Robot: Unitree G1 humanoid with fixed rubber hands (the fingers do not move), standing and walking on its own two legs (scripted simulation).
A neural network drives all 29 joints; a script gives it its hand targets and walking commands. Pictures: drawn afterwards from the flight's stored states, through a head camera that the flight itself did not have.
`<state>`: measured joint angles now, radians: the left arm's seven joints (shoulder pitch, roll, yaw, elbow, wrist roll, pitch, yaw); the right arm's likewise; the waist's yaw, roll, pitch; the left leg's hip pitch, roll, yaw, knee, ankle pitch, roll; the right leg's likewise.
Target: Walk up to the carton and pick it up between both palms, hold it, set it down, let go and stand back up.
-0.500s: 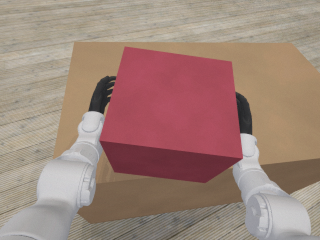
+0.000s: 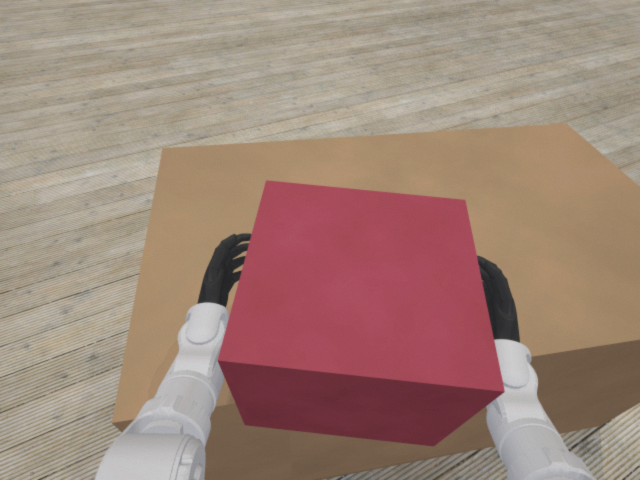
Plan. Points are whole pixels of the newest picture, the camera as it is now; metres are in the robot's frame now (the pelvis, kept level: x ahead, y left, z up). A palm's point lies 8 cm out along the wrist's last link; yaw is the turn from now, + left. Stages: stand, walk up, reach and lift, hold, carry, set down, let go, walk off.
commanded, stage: reach and lift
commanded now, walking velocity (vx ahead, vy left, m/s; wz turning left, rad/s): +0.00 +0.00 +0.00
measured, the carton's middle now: (351, 316) +0.35 -0.04 -0.01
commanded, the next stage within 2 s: hold in 1.80 s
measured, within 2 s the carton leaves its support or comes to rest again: leaves its support in 0.12 s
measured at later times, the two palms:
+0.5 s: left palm (210, 273) +0.36 +0.14 +0.09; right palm (505, 276) +0.34 -0.23 +0.10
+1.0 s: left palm (186, 237) +0.38 +0.17 +0.14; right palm (497, 256) +0.34 -0.21 +0.13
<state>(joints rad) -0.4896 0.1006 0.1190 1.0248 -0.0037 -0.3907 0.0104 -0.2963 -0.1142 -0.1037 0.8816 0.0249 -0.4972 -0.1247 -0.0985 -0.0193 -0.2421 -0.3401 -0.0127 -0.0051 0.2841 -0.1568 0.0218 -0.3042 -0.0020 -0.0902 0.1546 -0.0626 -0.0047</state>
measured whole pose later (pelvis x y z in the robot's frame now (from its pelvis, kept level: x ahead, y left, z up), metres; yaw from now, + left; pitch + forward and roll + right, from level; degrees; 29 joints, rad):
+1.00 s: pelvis +0.01 -0.01 +0.00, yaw +0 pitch +3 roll -1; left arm -0.40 0.10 0.25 0.04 0.07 0.51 -0.08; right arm -0.36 -0.20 0.06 0.24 0.22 0.21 -0.20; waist -0.09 -0.04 -0.04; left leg -0.10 0.00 0.00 0.22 -0.17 0.01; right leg -0.07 0.02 -0.08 0.10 -0.08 -0.01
